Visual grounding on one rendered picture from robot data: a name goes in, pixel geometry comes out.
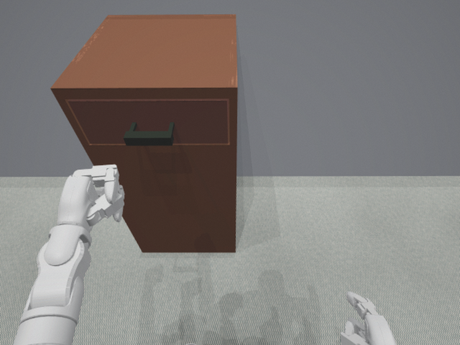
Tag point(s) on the robot left forearm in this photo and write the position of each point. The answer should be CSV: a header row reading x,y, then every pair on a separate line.
x,y
54,303

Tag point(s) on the robot right hand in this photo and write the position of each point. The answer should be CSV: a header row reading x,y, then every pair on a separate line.
x,y
374,331

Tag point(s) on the drawer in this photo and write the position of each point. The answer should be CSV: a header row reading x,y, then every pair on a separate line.
x,y
197,121

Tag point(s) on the robot left hand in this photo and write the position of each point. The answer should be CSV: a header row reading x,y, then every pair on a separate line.
x,y
79,195

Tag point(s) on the handle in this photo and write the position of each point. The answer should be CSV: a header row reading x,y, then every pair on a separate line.
x,y
149,138

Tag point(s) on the cabinet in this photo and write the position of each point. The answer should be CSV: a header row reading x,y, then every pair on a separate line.
x,y
179,198

